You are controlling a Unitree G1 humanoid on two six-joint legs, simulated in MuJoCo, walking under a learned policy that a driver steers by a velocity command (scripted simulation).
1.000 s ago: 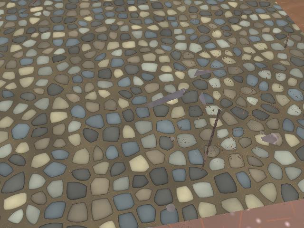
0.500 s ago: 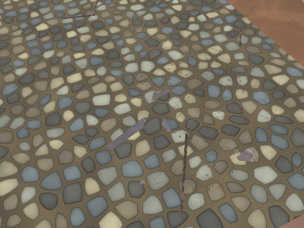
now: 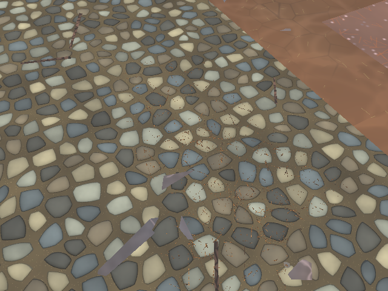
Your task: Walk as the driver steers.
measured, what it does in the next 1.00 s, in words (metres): walks ahead, turning left: right foot, then left foot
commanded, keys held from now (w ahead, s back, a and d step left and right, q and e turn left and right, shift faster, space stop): w+q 1.00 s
